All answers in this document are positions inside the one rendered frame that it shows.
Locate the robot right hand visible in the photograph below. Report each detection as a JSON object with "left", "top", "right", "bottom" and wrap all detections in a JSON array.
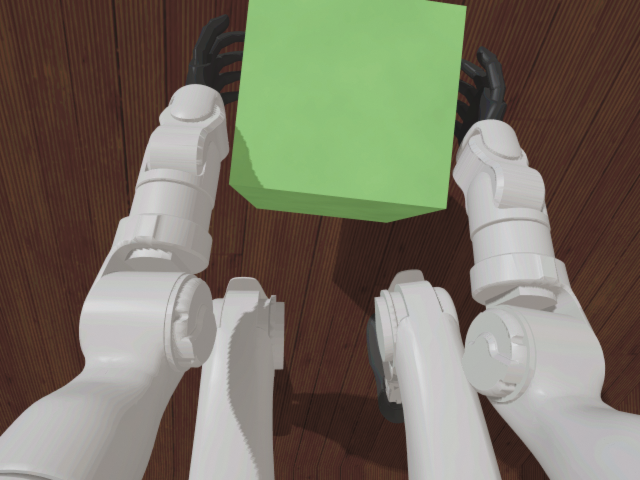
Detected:
[{"left": 454, "top": 46, "right": 507, "bottom": 146}]

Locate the robot left upper arm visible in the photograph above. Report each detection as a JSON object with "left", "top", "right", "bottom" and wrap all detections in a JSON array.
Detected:
[{"left": 0, "top": 271, "right": 217, "bottom": 480}]

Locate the robot right upper arm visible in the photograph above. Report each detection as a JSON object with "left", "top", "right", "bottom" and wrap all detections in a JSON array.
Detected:
[{"left": 461, "top": 305, "right": 640, "bottom": 480}]

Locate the robot right foot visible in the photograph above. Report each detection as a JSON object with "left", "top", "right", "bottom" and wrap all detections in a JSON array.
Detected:
[{"left": 366, "top": 313, "right": 404, "bottom": 423}]

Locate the left robot thigh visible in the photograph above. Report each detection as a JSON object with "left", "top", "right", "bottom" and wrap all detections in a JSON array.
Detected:
[{"left": 189, "top": 290, "right": 284, "bottom": 480}]

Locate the left robot forearm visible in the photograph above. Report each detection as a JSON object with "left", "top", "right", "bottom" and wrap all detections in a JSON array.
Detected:
[{"left": 79, "top": 84, "right": 229, "bottom": 357}]

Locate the carton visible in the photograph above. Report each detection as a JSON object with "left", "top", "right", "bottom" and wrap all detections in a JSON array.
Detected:
[{"left": 229, "top": 0, "right": 467, "bottom": 223}]

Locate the right robot forearm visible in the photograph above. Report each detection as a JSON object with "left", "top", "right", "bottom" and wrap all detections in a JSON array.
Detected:
[{"left": 452, "top": 119, "right": 605, "bottom": 361}]

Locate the robot left hand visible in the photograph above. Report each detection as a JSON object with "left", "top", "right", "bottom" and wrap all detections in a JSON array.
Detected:
[{"left": 185, "top": 14, "right": 245, "bottom": 106}]

